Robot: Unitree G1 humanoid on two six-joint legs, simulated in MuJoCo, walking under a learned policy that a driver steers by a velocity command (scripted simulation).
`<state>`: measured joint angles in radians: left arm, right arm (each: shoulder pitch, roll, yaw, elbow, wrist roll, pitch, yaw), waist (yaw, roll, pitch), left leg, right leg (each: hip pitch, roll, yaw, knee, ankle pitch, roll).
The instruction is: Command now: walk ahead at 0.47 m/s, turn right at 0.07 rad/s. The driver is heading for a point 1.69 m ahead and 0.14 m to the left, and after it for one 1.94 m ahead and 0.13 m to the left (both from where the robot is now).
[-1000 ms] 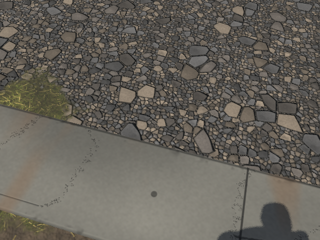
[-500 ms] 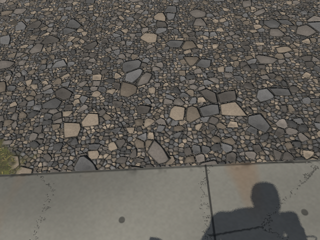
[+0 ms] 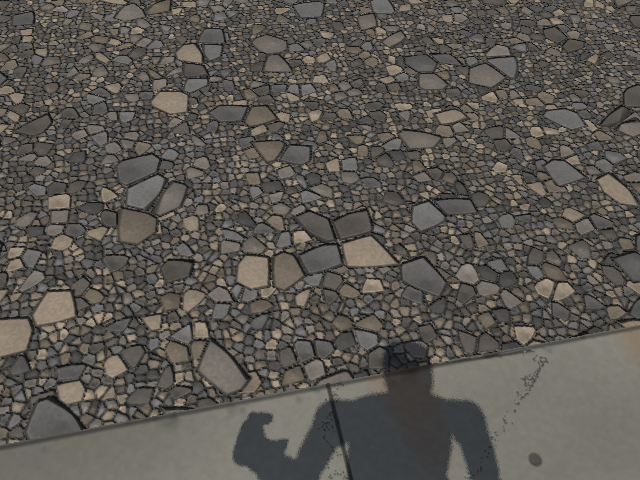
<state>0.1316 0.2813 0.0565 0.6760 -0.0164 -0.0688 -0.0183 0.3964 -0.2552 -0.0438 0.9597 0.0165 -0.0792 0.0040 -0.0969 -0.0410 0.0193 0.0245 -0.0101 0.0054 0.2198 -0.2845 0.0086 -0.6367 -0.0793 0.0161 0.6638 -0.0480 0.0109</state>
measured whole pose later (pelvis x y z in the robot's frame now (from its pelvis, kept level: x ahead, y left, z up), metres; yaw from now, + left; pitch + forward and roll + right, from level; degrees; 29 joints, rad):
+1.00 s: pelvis +0.56 +0.01 +0.01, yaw +0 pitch +1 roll +1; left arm 0.13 0.29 0.05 0.77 -0.01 -0.06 0.00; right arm 0.33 -0.27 -0.05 0.90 0.00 -0.09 0.02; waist -0.06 -0.04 0.02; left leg -0.07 -0.07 0.05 0.22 -0.17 0.07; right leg -0.67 -0.14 0.05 0.78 -0.04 0.01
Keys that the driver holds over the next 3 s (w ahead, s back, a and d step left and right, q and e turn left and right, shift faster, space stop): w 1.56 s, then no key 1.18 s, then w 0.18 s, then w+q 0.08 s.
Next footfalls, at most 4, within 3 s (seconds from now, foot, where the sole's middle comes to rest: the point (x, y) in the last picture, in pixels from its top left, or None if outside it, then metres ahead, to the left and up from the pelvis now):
0.12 right None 0.25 -0.14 -0.78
0.66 left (252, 437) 0.57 0.09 -0.78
1.22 right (345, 307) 0.87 -0.14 -0.78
1.72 left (246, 221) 1.16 0.09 -0.78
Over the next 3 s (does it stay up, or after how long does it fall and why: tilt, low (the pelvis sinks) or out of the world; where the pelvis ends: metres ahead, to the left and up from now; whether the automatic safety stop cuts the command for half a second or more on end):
stays up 1.15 -0.04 -0.01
